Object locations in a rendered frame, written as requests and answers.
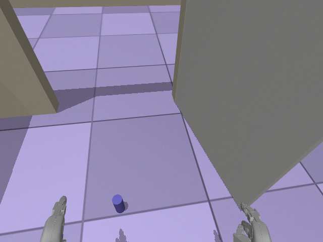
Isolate can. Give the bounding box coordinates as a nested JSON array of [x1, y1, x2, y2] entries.
[[112, 195, 125, 213]]

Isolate right robot hand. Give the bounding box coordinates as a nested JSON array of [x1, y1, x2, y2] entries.
[[233, 203, 272, 242]]

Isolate left robot hand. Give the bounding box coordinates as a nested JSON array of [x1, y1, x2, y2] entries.
[[40, 196, 67, 242]]

